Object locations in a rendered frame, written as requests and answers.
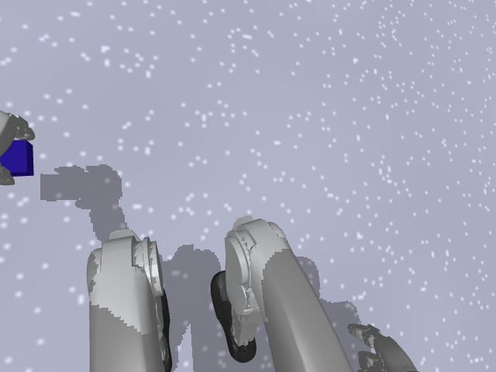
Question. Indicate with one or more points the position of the left robot hand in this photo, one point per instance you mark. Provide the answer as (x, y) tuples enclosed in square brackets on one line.
[(11, 127)]

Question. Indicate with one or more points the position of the right robot foot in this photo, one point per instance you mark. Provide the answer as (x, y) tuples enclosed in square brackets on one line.
[(223, 311)]

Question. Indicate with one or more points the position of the small box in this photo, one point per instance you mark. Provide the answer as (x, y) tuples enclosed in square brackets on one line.
[(18, 158)]

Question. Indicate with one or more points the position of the right robot hand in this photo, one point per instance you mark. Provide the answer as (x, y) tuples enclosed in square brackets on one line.
[(389, 357)]

